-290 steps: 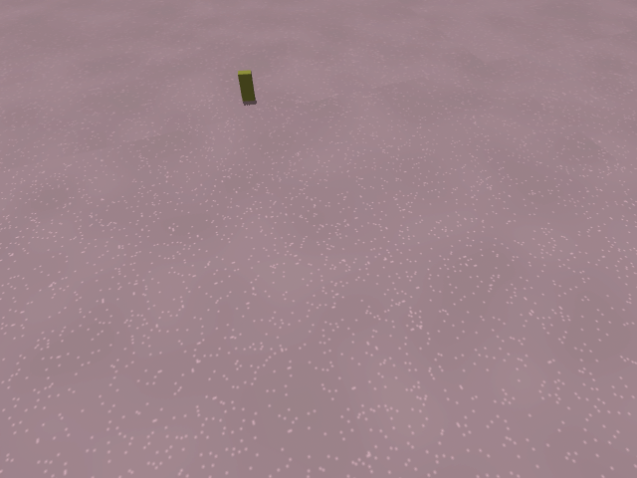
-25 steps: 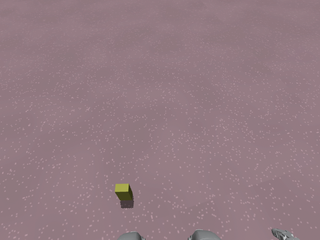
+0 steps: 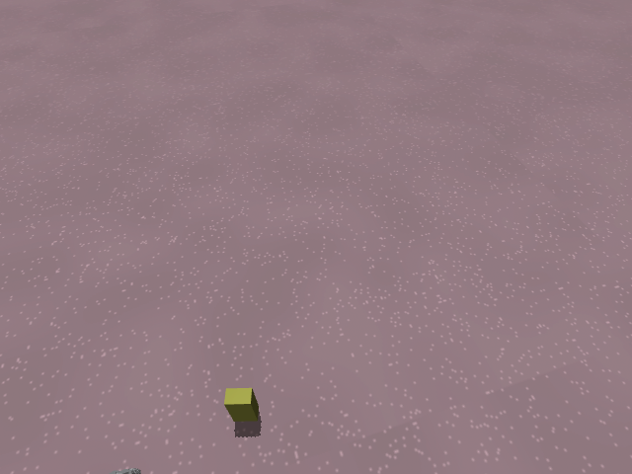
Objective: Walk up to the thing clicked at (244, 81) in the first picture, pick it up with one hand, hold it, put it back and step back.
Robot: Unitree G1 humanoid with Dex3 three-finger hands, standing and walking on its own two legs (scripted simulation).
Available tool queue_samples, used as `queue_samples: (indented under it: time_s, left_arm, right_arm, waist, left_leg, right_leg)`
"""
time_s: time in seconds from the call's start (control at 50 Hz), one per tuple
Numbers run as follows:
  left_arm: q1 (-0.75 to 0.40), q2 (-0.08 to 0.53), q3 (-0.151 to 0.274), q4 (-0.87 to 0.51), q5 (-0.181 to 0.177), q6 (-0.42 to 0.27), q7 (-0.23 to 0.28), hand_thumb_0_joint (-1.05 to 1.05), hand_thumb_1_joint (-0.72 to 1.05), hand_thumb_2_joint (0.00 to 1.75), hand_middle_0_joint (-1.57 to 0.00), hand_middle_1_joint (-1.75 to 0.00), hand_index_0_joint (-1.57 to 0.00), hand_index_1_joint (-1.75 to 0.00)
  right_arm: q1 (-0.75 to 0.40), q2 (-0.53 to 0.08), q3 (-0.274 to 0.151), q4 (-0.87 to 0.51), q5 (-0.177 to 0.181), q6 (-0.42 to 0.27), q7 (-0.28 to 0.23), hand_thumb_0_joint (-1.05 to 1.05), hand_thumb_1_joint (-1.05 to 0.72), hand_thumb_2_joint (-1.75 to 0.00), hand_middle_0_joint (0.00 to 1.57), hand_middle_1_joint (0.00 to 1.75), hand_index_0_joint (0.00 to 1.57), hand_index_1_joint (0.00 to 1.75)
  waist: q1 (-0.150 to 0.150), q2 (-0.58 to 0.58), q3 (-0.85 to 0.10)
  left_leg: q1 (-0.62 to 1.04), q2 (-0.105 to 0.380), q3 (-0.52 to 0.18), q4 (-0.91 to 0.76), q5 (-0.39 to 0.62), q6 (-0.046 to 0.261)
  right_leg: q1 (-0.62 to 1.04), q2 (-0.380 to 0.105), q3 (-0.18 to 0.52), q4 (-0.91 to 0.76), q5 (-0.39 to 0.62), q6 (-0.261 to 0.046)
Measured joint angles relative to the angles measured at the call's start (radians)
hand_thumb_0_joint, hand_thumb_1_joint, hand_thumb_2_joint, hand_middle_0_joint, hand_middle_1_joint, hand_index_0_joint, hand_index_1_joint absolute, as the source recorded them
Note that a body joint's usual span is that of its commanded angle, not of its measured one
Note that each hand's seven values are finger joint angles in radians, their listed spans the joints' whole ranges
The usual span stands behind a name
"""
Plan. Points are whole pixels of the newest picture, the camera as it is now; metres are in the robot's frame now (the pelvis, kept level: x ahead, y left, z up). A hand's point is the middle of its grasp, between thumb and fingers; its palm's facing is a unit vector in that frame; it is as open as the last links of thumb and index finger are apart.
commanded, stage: walk up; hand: left
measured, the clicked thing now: (242, 405) +0.42 +0.23 -0.70
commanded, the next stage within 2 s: stand in 0.56 s
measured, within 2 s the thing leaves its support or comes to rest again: neither
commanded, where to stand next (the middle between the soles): +0.09 -0.01 m, yaw +1 degrees
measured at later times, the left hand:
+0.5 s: hand out of the picture +0.08 +0.25 -0.16, palm faces +0.02 -0.94 -0.33, open 7.4 cm
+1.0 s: hand out of the picture +0.11 +0.25 -0.15, palm faces +0.00 -0.94 -0.34, open 7.4 cm
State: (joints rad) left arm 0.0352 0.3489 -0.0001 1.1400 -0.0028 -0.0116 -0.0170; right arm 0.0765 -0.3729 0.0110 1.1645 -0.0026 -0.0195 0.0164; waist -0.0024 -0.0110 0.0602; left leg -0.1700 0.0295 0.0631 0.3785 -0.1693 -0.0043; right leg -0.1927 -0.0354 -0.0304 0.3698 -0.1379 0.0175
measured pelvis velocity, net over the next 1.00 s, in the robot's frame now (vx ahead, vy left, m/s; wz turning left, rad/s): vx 0.03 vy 0.00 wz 0.02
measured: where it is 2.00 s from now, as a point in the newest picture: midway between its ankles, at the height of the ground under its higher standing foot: outside the picture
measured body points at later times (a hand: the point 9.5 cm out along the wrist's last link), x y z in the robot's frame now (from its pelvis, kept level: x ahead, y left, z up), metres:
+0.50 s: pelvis +0.02 +0.00 +0.00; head +0.03 +0.00 +0.45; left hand +0.08 +0.30 -0.13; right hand +0.11 -0.30 -0.13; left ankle +0.02 +0.12 -0.74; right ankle +0.04 -0.13 -0.74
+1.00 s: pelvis +0.03 +0.00 +0.00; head +0.04 +0.00 +0.45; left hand +0.11 +0.30 -0.13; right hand +0.12 -0.30 -0.13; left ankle +0.02 +0.12 -0.74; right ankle +0.04 -0.13 -0.74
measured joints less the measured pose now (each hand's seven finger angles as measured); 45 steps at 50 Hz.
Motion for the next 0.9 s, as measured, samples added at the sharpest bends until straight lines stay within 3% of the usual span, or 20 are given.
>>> queue_samples:
  time_s: [0.5,0.9]
  left_arm:
    - [0.049,-0.011,0.014,0.053,0.008,0.003,0.004,0.01,0.91,0.9,-0.2,-0.3,-0.2,-0.3]
    - [0.04,-0.002,0.013,0.019,0.016,-0.004,0.01,0.01,0.91,0.9,-0.2,-0.3,-0.2,-0.3]
  right_arm:
    - [-0.024,0.025,-0.009,0.009,0.002,0.006,-0.002,0.0,-0.91,-0.9,0.2,0.3,0.21,0.3]
    - [0.003,0.021,-0.012,-0.01,-0.007,0.012,-0.004,0.0,-0.91,-0.9,0.2,0.3,0.21,0.3]
  waist:
    - [0.018,0.019,-0.007]
    - [0.001,0.014,-0.017]
  left_leg:
    - [0.039,-0.004,-0.011,-0.064,0.014,-0.003]
    - [0.051,-0.003,-0.018,-0.063,-0.004,-0.006]
  right_leg:
    - [0.042,-0.002,-0.013,-0.059,0.006,0.002]
    - [0.058,-0.001,-0.021,-0.062,-0.012,0.002]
